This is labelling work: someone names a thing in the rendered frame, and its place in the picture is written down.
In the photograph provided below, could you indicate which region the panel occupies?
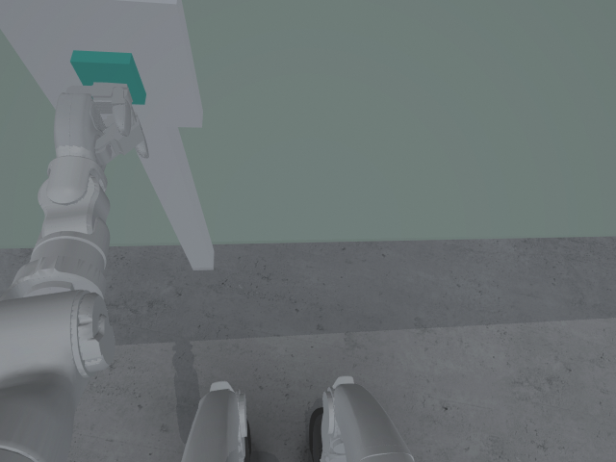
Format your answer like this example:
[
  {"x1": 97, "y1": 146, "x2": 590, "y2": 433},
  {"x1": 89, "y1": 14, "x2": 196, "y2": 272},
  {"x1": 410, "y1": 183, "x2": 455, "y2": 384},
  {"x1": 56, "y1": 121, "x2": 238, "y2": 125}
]
[{"x1": 0, "y1": 0, "x2": 215, "y2": 270}]

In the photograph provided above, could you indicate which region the button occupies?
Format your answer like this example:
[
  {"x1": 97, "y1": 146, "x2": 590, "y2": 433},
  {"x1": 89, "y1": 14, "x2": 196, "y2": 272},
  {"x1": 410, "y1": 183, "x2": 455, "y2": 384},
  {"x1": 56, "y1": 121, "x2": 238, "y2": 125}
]
[{"x1": 70, "y1": 50, "x2": 146, "y2": 105}]

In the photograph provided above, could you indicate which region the left robot hand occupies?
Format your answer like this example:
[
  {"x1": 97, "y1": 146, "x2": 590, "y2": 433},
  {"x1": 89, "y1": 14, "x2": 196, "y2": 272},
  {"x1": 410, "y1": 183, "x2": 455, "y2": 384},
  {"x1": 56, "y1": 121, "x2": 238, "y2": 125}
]
[{"x1": 54, "y1": 82, "x2": 149, "y2": 171}]

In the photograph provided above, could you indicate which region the left robot forearm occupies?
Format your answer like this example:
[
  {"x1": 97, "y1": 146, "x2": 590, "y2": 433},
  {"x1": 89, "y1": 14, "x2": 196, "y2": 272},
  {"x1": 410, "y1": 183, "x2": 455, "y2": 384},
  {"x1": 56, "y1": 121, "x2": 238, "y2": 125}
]
[{"x1": 0, "y1": 156, "x2": 110, "y2": 301}]

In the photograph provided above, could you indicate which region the robot thigh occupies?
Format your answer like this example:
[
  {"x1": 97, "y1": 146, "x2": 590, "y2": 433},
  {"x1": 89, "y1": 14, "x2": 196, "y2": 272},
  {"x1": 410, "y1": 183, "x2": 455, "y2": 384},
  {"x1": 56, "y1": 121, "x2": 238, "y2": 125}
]
[
  {"x1": 322, "y1": 384, "x2": 414, "y2": 462},
  {"x1": 181, "y1": 389, "x2": 247, "y2": 462}
]

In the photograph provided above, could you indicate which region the left robot thigh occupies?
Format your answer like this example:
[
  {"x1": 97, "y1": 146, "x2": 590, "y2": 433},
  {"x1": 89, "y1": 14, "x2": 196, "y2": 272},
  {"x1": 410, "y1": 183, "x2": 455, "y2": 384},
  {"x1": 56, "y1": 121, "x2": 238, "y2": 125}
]
[{"x1": 181, "y1": 389, "x2": 247, "y2": 462}]

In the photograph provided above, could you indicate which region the right robot thigh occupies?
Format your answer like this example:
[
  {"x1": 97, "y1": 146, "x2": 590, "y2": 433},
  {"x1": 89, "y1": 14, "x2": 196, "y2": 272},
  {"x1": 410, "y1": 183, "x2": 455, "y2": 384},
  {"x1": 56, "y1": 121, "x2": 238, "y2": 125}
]
[{"x1": 322, "y1": 384, "x2": 414, "y2": 462}]

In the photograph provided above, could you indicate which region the robot left upper arm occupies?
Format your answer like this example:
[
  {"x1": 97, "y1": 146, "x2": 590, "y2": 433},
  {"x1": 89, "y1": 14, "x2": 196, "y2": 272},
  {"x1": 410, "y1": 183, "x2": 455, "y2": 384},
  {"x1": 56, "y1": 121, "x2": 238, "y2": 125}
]
[{"x1": 0, "y1": 290, "x2": 116, "y2": 462}]

